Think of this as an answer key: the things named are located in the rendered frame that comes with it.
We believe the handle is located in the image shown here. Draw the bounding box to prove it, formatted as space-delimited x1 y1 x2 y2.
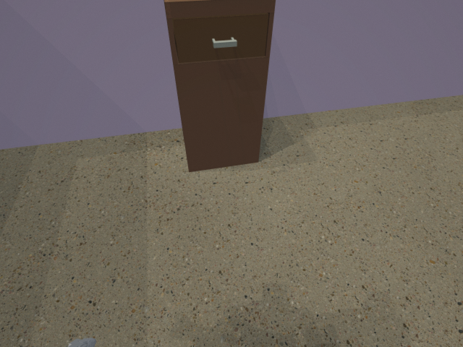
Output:
212 38 237 48

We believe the drawer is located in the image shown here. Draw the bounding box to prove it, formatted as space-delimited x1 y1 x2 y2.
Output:
172 13 268 63

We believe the cabinet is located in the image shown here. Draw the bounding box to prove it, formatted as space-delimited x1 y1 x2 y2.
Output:
164 0 276 172

